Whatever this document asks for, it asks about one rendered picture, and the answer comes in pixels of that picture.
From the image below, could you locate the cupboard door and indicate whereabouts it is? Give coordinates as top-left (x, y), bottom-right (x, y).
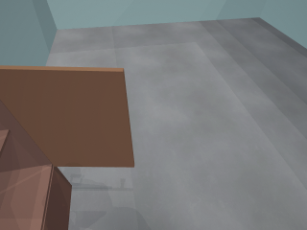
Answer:
top-left (0, 65), bottom-right (135, 168)

